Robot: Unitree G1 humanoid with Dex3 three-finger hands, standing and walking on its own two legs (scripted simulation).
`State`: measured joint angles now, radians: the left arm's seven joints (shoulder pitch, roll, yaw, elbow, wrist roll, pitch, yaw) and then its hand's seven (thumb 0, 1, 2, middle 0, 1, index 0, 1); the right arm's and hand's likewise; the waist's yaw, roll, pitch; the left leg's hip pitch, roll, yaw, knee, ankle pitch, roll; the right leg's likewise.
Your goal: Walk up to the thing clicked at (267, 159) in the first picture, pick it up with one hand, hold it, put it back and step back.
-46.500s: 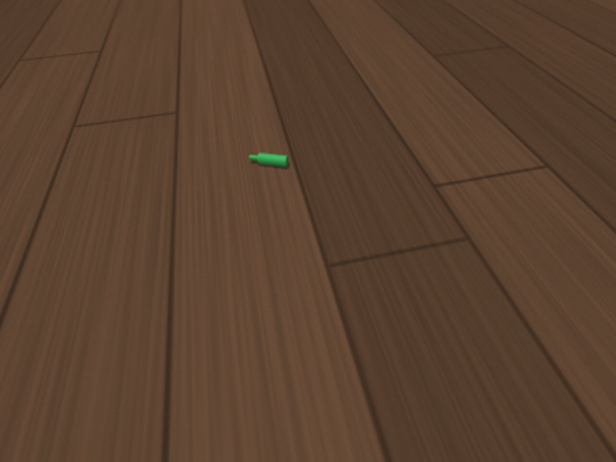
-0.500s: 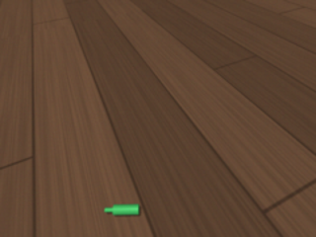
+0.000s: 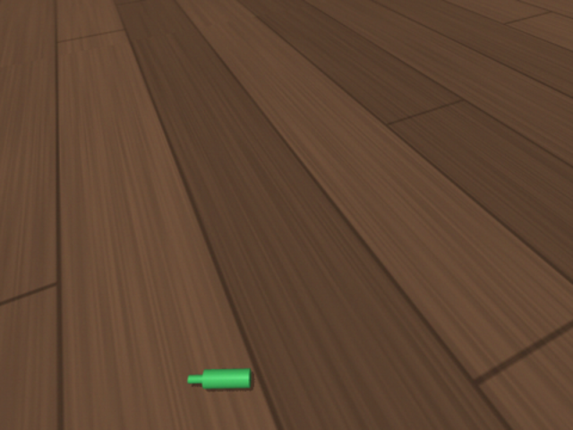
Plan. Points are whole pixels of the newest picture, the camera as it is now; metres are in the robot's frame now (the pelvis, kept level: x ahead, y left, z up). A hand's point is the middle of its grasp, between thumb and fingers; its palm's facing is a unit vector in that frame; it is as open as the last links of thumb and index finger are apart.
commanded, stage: stand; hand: left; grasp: from above
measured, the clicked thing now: (219, 378) +0.41 +0.27 -0.75
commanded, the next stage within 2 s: step back in 0.18 s
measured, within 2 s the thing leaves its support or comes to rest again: neither
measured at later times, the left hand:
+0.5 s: hand out of the picture +0.08 +0.29 -0.18, palm faces -0.03 -0.92 -0.39, open 7.4 cm
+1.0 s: hand out of the picture -0.04 +0.28 -0.18, palm faces -0.13 -0.91 -0.39, open 7.4 cm
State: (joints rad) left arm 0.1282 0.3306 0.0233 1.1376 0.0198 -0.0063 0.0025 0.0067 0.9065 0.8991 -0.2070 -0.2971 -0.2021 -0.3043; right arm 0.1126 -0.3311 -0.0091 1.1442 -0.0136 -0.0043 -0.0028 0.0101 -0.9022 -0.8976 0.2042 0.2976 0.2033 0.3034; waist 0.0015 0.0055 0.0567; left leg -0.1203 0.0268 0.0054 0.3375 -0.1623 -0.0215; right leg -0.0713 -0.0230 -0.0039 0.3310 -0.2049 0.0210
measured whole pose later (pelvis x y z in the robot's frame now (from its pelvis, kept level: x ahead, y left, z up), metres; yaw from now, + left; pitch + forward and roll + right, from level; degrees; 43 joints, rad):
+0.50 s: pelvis -0.04 +0.02 -0.03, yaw +0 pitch -2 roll -1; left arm 0.06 0.39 0.06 0.96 0.03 0.04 0.01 0.01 0.90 0.90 -0.21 -0.30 -0.20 -0.30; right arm 0.08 -0.40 -0.05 0.99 0.00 0.05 0.01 0.01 -0.90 -0.90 0.20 0.30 0.20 0.30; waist -0.01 0.00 0.15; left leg -0.35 -0.02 -0.02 0.74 -0.37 0.03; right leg -0.31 -0.04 0.01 0.64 -0.30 0.03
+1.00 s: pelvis -0.15 +0.02 -0.03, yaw -7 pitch -2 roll +0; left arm 0.18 0.40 0.08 0.87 0.02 0.05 -0.01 0.01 0.91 0.90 -0.21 -0.30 -0.20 -0.30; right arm 0.11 -0.37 -0.04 0.85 -0.03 0.03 -0.01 0.01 -0.90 -0.90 0.21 0.30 0.21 0.30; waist 0.00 -0.02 0.17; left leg -0.43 0.05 0.10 0.65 -0.18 0.02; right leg -0.25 0.02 0.06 0.71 -0.42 0.00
